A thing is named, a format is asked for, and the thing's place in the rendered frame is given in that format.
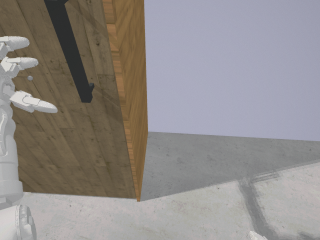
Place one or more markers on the left robot forearm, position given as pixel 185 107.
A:
pixel 11 189

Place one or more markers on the robot left hand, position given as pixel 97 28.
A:
pixel 9 69

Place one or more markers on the handle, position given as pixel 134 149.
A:
pixel 61 23

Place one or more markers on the left robot upper arm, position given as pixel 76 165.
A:
pixel 17 223

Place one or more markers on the wardrobe door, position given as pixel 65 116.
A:
pixel 82 148

